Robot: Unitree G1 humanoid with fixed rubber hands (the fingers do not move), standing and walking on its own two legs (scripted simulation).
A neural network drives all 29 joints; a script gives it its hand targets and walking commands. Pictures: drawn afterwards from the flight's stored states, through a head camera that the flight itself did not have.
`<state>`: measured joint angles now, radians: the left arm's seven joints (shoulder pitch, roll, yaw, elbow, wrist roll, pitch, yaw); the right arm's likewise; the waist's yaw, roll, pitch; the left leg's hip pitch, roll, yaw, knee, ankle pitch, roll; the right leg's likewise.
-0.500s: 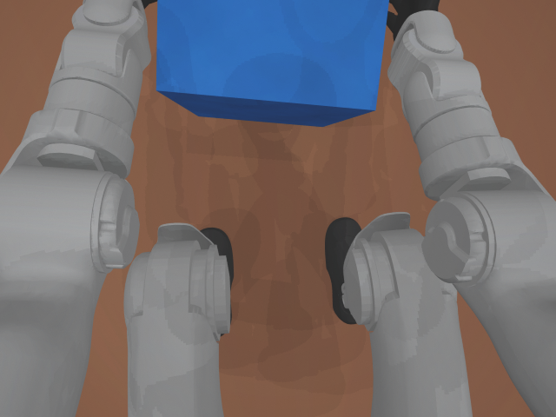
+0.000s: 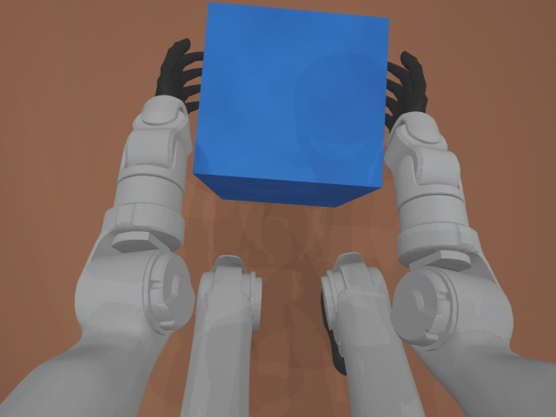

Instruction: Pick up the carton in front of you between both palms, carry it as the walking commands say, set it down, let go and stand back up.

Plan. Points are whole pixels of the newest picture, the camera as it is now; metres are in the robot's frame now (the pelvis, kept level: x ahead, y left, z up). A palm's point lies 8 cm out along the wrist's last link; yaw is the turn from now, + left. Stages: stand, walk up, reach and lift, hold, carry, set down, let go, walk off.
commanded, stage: reach and lift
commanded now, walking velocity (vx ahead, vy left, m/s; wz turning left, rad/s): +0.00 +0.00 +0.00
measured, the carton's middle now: (286, 128) +0.51 +0.01 -0.14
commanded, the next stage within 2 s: none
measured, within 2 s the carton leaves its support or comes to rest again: neither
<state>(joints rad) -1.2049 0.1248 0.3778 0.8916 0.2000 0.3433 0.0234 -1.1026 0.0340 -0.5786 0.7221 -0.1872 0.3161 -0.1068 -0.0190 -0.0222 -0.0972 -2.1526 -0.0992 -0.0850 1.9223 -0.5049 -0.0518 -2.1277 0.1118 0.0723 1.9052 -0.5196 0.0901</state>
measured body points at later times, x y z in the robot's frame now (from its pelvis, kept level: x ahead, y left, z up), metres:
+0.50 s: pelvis +0.03 -0.01 +0.12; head +0.24 +0.02 +0.52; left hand +0.49 +0.16 +0.07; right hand +0.49 -0.14 +0.07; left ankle +0.12 +0.13 -0.41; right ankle +0.12 -0.14 -0.41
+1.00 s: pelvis +0.09 -0.01 +0.26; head +0.18 +0.00 +0.71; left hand +0.44 +0.16 +0.22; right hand +0.45 -0.15 +0.23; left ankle +0.12 +0.13 -0.41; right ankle +0.12 -0.14 -0.41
